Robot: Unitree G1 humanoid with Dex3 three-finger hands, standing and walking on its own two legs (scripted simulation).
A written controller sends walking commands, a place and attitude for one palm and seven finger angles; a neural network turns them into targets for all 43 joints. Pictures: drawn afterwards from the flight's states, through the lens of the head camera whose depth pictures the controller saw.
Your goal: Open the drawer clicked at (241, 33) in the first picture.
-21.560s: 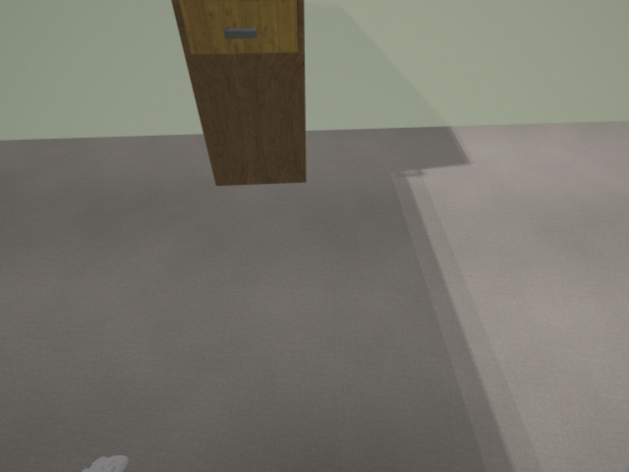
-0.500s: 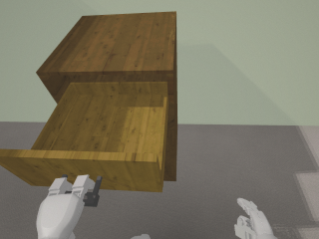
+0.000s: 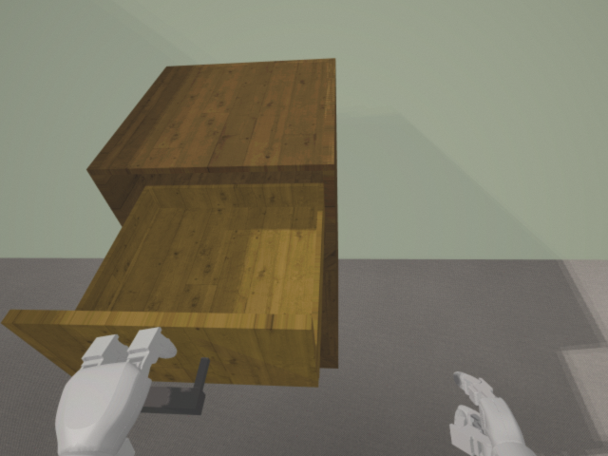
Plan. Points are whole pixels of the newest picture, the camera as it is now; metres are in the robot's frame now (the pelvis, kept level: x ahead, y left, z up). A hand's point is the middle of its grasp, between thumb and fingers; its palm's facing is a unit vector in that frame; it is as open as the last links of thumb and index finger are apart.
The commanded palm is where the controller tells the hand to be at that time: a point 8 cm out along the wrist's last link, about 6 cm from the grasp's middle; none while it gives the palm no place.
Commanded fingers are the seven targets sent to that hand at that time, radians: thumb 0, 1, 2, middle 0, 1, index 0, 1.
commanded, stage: lift the hand off the handle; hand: left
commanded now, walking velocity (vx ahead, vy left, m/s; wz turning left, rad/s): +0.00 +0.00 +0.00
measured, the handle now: (165, 382) +0.21 +0.22 -0.01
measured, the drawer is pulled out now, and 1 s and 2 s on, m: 0.30 0.30 0.30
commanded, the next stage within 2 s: draw the hand back to the body in 0.80 s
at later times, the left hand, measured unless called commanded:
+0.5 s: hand (112, 375) +0.18 +0.23 +0.10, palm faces +0.10 -0.18 -0.98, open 13.8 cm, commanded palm +0.14 +0.22 +0.17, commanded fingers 0.00 -0.50 0.30 -0.30 -1.20 -0.30 -1.20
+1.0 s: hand (107, 362) +0.18 +0.22 +0.13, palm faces +0.10 -0.20 -0.98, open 13.8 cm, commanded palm +0.14 +0.22 +0.20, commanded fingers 0.00 -0.50 0.30 -0.30 -1.20 -0.30 -1.20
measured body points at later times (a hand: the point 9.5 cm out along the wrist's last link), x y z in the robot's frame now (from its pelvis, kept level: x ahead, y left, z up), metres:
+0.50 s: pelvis +0.01 +0.03 +0.01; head +0.00 -0.01 +0.46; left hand +0.17 +0.24 +0.15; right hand +0.24 -0.16 -0.07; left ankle +0.01 +0.11 -0.71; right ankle -0.02 -0.06 -0.71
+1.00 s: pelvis +0.00 +0.04 +0.02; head -0.02 -0.01 +0.47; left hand +0.17 +0.23 +0.18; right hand +0.23 -0.14 -0.05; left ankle +0.01 +0.11 -0.71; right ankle -0.02 -0.06 -0.71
